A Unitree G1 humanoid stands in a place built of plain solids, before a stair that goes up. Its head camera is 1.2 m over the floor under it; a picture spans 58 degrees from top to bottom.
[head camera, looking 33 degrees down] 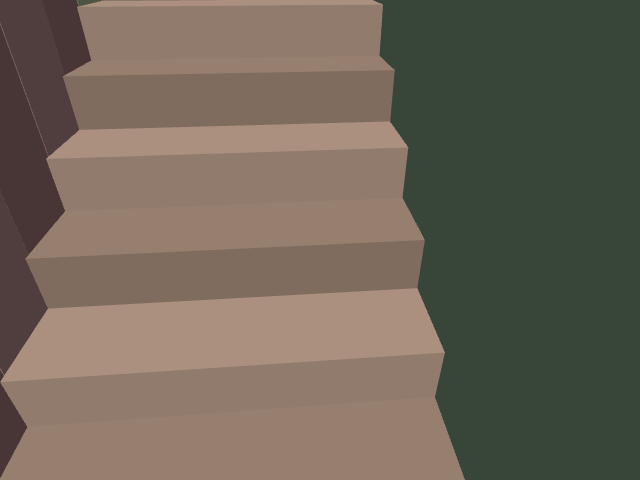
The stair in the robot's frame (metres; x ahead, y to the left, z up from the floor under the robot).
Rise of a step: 0.18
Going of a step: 0.26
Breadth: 1.09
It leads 5 degrees to the left of straight ahead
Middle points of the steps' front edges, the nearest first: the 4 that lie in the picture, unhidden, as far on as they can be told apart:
0.73 0.22 0.35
0.99 0.24 0.53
1.24 0.27 0.71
1.50 0.29 0.88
